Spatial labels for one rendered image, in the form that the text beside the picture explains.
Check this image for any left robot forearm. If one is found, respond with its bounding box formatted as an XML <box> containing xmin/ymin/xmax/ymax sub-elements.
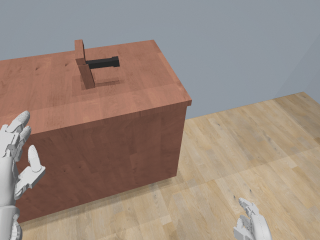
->
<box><xmin>0</xmin><ymin>205</ymin><xmax>23</xmax><ymax>240</ymax></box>

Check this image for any counter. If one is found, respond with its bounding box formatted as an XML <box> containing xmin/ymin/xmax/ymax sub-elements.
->
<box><xmin>0</xmin><ymin>39</ymin><xmax>192</xmax><ymax>224</ymax></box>

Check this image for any left robot hand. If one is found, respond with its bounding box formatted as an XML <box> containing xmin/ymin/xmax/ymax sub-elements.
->
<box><xmin>0</xmin><ymin>110</ymin><xmax>46</xmax><ymax>207</ymax></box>

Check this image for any right robot hand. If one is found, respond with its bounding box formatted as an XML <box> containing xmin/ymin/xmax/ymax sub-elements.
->
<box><xmin>233</xmin><ymin>197</ymin><xmax>273</xmax><ymax>240</ymax></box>

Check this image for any tap lever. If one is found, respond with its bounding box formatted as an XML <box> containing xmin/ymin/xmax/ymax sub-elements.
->
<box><xmin>85</xmin><ymin>56</ymin><xmax>120</xmax><ymax>69</ymax></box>

